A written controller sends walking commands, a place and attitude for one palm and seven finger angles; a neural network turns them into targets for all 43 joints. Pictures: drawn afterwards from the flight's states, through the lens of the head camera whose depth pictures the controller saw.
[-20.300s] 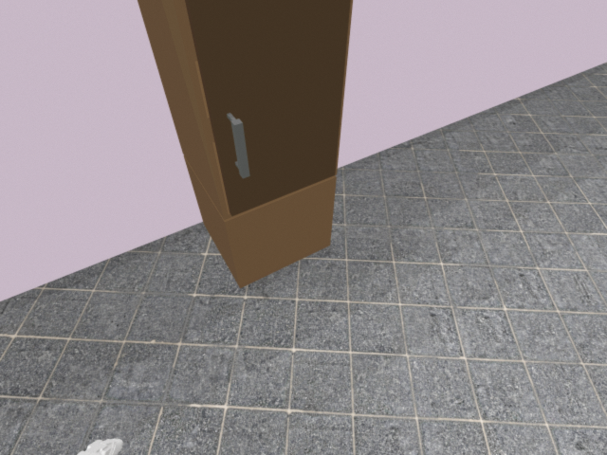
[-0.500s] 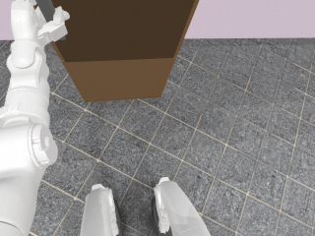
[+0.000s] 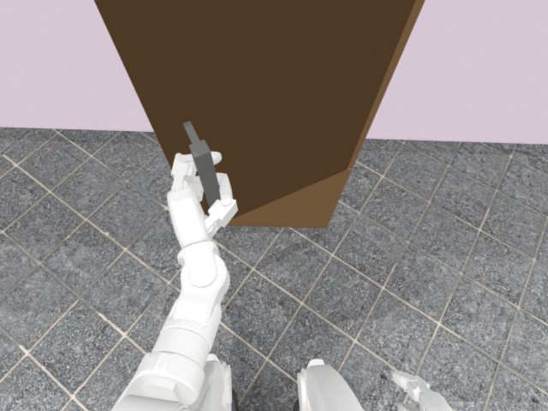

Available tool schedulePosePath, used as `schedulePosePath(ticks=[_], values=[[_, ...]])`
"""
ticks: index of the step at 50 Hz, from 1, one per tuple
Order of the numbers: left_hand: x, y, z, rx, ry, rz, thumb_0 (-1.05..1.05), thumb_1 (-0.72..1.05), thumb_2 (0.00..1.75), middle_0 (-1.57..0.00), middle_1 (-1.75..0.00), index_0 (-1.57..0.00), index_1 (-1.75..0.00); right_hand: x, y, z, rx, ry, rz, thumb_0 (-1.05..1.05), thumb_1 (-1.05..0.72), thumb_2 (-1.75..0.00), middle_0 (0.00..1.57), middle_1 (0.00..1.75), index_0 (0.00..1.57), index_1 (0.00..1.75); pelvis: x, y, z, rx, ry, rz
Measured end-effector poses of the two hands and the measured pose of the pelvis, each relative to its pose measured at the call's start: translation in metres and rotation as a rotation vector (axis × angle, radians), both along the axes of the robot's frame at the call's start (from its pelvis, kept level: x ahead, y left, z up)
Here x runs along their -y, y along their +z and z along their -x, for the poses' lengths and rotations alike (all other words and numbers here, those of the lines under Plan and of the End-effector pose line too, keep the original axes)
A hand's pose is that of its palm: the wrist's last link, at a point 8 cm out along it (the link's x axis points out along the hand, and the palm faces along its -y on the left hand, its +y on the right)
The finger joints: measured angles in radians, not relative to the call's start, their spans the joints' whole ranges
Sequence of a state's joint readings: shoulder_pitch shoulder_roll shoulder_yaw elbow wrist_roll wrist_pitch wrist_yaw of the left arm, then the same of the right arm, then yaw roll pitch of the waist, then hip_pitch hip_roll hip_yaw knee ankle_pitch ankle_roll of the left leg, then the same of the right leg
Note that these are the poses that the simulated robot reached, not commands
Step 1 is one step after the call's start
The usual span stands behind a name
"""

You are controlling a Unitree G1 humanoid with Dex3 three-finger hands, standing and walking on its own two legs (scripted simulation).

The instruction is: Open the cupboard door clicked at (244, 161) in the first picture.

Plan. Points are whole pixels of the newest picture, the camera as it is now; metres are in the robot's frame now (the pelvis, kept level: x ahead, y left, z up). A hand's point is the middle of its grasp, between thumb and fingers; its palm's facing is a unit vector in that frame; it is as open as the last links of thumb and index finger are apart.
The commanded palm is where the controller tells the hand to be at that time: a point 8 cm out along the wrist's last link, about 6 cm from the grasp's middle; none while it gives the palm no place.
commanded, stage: pull the door open along its arc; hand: left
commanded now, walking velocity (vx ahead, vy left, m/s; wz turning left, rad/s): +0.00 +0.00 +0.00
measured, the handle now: (204, 171) +0.46 +0.09 +0.02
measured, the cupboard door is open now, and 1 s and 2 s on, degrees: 28 43 44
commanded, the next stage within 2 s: open thumb and fingers to let go in 0.28 s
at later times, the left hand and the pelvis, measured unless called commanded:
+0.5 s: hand (273, 240) +0.35 -0.01 +0.02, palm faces +0.31 -0.95 -0.05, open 6.1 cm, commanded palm +0.30 +0.05 +0.01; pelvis -0.01 -0.05 -0.01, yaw +5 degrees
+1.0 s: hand (271, 242) +0.34 +0.00 +0.01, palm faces +0.32 -0.95 -0.04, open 13.7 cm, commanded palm +0.30 +0.05 +0.01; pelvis -0.03 -0.05 -0.01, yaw +3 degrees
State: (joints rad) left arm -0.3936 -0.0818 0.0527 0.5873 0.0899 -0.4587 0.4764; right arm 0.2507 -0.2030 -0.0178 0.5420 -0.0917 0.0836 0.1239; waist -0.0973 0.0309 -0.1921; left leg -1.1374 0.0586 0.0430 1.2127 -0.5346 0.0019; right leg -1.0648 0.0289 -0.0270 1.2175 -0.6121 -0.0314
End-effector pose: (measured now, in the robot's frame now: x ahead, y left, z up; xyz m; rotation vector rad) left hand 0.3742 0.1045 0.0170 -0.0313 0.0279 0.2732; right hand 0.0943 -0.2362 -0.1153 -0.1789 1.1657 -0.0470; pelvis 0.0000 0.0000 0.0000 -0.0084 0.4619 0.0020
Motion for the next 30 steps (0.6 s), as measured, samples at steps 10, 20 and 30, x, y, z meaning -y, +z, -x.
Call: schedulePosePath(ticks=[10, 20, 30], values=[[0.04, 0.004, 0.054, -0.036, -0.024, -0.043, 0.01, 0.63, 0.69, -0.34, -1.29, -0.38, -1.34, -0.007, 0.004, -0.056, 0.152, 0.063, -0.038, 0.0, -0.91, -0.9, 0.2, 0.3, 0.2, 0.29, 0.022, 0.005, 0.0, 0.055, 0.017, -0.029], [0.062, 0.005, 0.072, -0.038, 0.006, -0.071, 0.01, 0.65, 0.71, -0.32, -1.3, -0.36, -1.34, 0.011, -0.004, -0.061, 0.195, 0.107, -0.057, 0.01, -0.91, -0.9, 0.2, 0.3, 0.2, 0.29, 0.046, 0.001, 0.005, 0.069, 0.05, -0.049], [0.066, 0.001, 0.065, -0.022, 0.063, -0.075, 0.01, 0.55, 0.74, -0.36, -1.31, -0.38, -1.32, 0.042, -0.027, -0.027, 0.116, 0.08, -0.018, 0.01, -0.91, -0.9, 0.2, 0.3, 0.2, 0.29, 0.059, -0.008, 0.018, 0.061, 0.055, -0.065]])
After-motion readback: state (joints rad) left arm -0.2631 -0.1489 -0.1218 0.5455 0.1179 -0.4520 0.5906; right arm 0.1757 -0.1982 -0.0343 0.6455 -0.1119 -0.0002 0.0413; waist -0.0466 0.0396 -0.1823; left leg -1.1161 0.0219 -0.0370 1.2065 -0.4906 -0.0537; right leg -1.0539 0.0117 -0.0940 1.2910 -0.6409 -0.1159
